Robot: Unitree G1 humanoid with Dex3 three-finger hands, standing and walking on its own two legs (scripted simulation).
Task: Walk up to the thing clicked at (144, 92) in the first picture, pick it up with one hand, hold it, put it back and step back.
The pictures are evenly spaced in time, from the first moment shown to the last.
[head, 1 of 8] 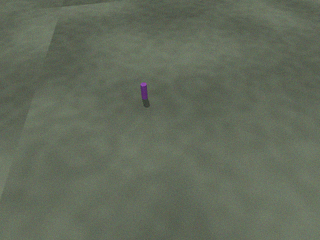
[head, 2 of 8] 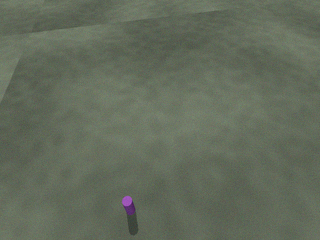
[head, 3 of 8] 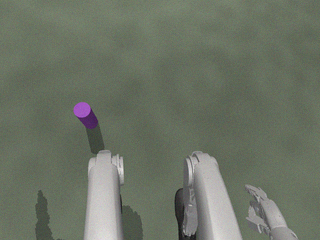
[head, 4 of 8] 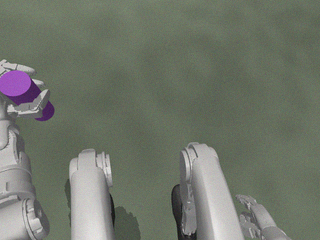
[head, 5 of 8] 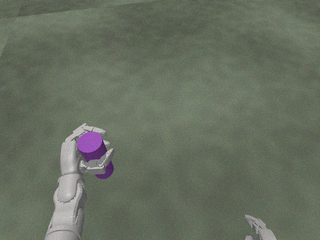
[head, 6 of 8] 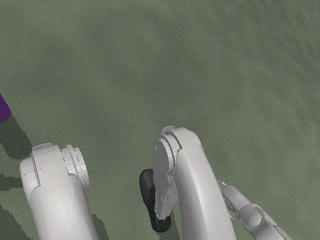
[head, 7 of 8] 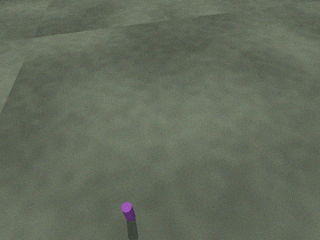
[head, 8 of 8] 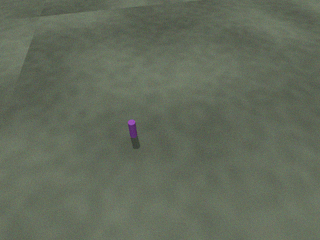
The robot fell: no
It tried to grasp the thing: yes
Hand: left
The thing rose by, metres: 0.67
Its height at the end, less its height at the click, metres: +0.00
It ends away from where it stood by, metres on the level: 0.01
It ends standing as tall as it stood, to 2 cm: yes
